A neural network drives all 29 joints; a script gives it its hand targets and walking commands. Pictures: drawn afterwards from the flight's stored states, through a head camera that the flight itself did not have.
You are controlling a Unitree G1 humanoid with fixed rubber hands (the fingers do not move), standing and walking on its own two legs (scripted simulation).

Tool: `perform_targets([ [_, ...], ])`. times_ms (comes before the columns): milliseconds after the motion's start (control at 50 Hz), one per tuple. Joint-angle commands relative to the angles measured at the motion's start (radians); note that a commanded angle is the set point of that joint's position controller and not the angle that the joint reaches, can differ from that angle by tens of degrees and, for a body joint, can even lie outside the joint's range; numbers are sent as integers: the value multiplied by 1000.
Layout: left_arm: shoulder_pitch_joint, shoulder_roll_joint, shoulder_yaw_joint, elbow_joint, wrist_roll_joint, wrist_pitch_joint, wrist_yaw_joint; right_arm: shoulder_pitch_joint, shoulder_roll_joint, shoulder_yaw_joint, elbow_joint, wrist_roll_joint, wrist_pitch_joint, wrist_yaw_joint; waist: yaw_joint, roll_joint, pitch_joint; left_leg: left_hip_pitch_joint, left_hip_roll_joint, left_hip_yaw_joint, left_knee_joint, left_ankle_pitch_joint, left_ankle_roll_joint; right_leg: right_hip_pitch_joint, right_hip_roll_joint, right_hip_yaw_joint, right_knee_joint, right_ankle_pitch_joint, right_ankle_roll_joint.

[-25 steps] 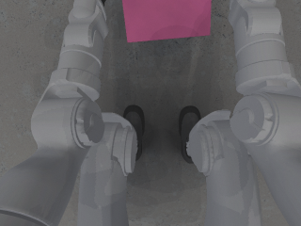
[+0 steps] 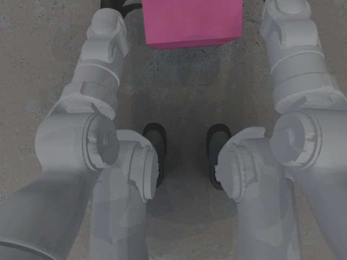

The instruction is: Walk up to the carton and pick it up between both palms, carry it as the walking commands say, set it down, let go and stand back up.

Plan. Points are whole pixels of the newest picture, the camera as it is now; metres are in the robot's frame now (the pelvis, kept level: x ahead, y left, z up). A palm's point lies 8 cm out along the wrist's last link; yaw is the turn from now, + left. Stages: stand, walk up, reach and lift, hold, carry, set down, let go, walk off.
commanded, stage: set down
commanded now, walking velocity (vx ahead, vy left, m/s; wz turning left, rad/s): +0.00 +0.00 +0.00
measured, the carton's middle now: out of the picture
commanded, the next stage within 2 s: let go in 1.80 s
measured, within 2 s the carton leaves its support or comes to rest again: neither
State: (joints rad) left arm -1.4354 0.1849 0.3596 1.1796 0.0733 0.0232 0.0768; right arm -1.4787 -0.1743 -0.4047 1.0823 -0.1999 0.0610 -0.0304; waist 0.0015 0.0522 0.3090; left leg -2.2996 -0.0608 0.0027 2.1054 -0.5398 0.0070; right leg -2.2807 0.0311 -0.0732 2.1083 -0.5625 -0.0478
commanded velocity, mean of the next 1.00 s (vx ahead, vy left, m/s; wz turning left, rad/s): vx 0.00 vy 0.00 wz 0.00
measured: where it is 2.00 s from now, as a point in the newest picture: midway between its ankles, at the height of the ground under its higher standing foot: (186, 166)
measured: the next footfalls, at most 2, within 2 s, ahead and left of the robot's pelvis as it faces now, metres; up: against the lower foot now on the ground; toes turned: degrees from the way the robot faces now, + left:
none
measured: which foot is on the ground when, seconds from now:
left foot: down 0.00-1.00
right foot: down 0.00-1.00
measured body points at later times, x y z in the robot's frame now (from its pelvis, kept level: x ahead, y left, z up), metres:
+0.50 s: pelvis +0.00 +0.00 -0.01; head +0.37 -0.01 +0.23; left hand +0.53 +0.16 -0.21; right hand +0.53 -0.16 -0.22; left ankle +0.11 +0.11 -0.35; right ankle +0.11 -0.09 -0.35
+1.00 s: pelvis -0.03 +0.00 +0.03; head +0.32 +0.00 +0.31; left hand +0.53 +0.16 -0.09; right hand +0.53 -0.18 -0.10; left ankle +0.11 +0.11 -0.35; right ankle +0.11 -0.09 -0.35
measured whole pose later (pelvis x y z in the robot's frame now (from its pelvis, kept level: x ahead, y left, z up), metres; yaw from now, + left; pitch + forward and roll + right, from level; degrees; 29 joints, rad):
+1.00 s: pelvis -0.03 +0.00 +0.03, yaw +0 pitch +24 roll -1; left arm -1.31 0.25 0.15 0.69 -0.19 0.29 0.23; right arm -1.35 -0.37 -0.08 0.81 0.21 0.31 -0.15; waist 0.00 0.03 0.52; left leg -1.94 -0.06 0.00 2.06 -0.54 0.01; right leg -1.92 0.04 -0.07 2.06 -0.56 -0.05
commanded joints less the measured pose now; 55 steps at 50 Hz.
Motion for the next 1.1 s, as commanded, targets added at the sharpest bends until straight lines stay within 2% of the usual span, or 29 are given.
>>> perform_targets([
  [0, -102, 160, -70, -115, -24, -78, 58, 7, -123, 117, 89, 114, -50, -59, 2, -27, -1007, 506, -15, -20, -32, 364, -48, 501, 46, 146, -61, 367, 68],
  [20, -117, 175, -93, -107, -45, -86, 64, -3, -141, 142, 99, 154, -59, -65, 4, -9, -1014, 499, -9, -23, -34, 381, -49, 511, 50, 143, -52, 398, 69],
  [40, -104, 152, -133, -92, -91, -90, 67, -18, -157, 164, 48, 181, -78, -74, -24, -16, -1062, 541, -9, -35, -21, 437, -46, 508, 45, 137, -41, 437, 66],
  [100, -98, 147, -178, -36, -162, -94, 65, -52, -194, 233, 53, 247, -95, -82, -16, -18, -1040, 505, 2, -38, -16, 407, -36, 491, 35, 150, -44, 402, 57],
  [120, -99, 154, -172, -22, -168, -90, 66, -40, -215, 244, 106, 249, -93, -85, -17, -40, -1026, 473, 5, -39, -16, 374, -39, 500, 31, 152, -46, 383, 57],
  [140, -111, 160, -188, -13, -175, -89, 65, -18, -199, 251, 161, 262, -83, -82, -12, -14, -987, 451, 9, -37, -21, 354, -39, 472, 30, 161, -52, 364, 52],
  [180, -111, 172, -211, -23, -194, -95, 67, -21, -221, 245, 147, 275, -89, -79, -34, -2, -999, 498, 14, -50, -25, 356, -39, 426, 31, 150, -52, 336, 49],
  [200, -124, 178, -212, -46, -203, -99, 68, -64, -226, 258, 85, 296, -98, -77, -12, -8, -1006, 498, 16, -57, -28, 373, -34, 412, 31, 148, -44, 344, 49],
  [260, -123, 206, -216, -33, -228, -100, 73, -73, -264, 266, 93, 303, -109, -81, -30, -31, -1019, 490, 15, -55, -15, 357, -32, 426, 24, 140, -38, 333, 52],
  [320, -113, 191, -234, -15, -242, -96, 68, -61, -240, 300, 106, 326, -102, -78, -12, -41, -1028, 476, 19, -47, -23, 335, -29, 482, 16, 146, -51, 324, 53],
  [340, -121, 191, -237, -35, -244, -96, 71, -74, -259, 276, 66, 323, -104, -81, -21, -12, -1045, 499, 22, -52, -26, 348, -33, 464, 19, 144, -45, 330, 50],
  [380, -121, 223, -213, -84, -239, -98, 80, -78, -252, 286, 24, 329, -102, -88, 7, -45, -1148, 529, 15, -36, -29, 372, -31, 549, 22, 144, -54, 363, 56],
  [420, -127, 221, -224, -187, -248, -97, 90, -68, -275, 274, -59, 337, -102, -100, -21, -14, -1322, 625, 8, -25, -28, 428, -35, 628, 30, 137, -59, 426, 55],
  [500, -72, 179, -243, -256, -283, -64, 104, -63, -284, 303, -213, 356, -90, -121, -26, -54, -1561, 746, -7, -1, -50, 449, -31, 785, 38, 108, -79, 460, 61],
  [580, -17, 166, -228, -407, -278, -13, 130, -36, -305, 297, -411, 375, -42, -140, -2, -64, -1864, 864, -30, 33, -92, 451, -32, 978, 54, 86, -103, 491, 63],
  [620, -22, 169, -224, -465, -282, 29, 140, -25, -268, 317, -433, 401, 9, -142, 23, -70, -1932, 918, -33, 46, -123, 396, -29, 1061, 54, 81, -132, 440, 66],
  [680, -41, 116, -284, -561, -353, 109, 133, -81, -216, 385, -546, 463, 85, -136, 33, -84, -2023, 975, -31, 47, -178, 352, -15, 1190, 47, 77, -190, 412, 56],
  [720, -88, 133, -288, -675, -373, 151, 133, -132, -254, 358, -641, 448, 118, -134, 1, -104, -2039, 1014, -33, 40, -197, 347, -14, 1205, 52, 64, -206, 407, 51],
  [740, -112, 144, -283, -727, -361, 165, 134, -159, -271, 333, -684, 445, 131, -134, 2, -79, -2046, 1019, -35, 45, -204, 346, -20, 1202, 56, 61, -213, 411, 49],
  [780, -126, 191, -243, -629, -308, 194, 140, -137, -313, 280, -525, 403, 165, -131, -3, -34, -1813, 951, -27, 38, -244, 205, -23, 1056, 52, 60, -247, 252, 43],
  [820, -85, 217, -179, -499, -230, 215, 154, -105, -310, 279, -376, 392, 191, -122, 42, -28, -1625, 918, -17, 34, -308, 80, -12, 933, 42, 65, -297, 90, 41],
  [840, -103, 214, -179, -590, -224, 218, 157, -122, -307, 270, -437, 385, 189, -118, 30, -28, -1685, 982, -18, 26, -341, 97, -7, 961, 43, 57, -322, 104, 41],
  [860, -115, 239, -158, -593, -202, 220, 163, -140, -303, 281, -446, 401, 195, -119, 60, -36, -1731, 1018, -16, 30, -350, 112, -2, 991, 42, 62, -336, 109, 41],
  [880, -127, 232, -174, -591, -211, 236, 166, -142, -301, 292, -436, 395, 210, -121, 40, -52, -1784, 1052, -22, 33, -364, 118, -3, 1039, 47, 59, -359, 125, 41],
  [920, -158, 258, -149, -660, -192, 251, 169, -206, -312, 297, -520, 412, 225, -127, 81, -58, -1869, 1083, -25, 52, -374, 150, 7, 1119, 55, 69, -379, 159, 44],
  [960, -138, 273, -139, -736, -177, 263, 171, -169, -319, 281, -568, 404, 243, -128, 77, -66, -1955, 1139, -28, 43, -384, 216, 10, 1165, 56, 73, -396, 225, 50],
  [1040, -63, 197, -175, -648, -195, 299, 147, -120, -326, 266, -564, 377, 263, -125, 35, -56, -1897, 1122, -30, 40, -435, 214, 10, 1195, 60, 76, -456, 241, 49],
  [1060, -53, 199, -169, -675, -193, 303, 144, -113, -311, 276, -585, 383, 268, -122, 52, -60, -1919, 1147, -33, 38, -448, 236, 11, 1219, 60, 80, -470, 256, 50],
  [1080, -55, 175, -187, -643, -203, 303, 137, -114, -301, 278, -546, 374, 266, -115, 43, -42, -1882, 1140, -31, 36, -459, 236, 9, 1201, 59, 81, -483, 259, 50],
])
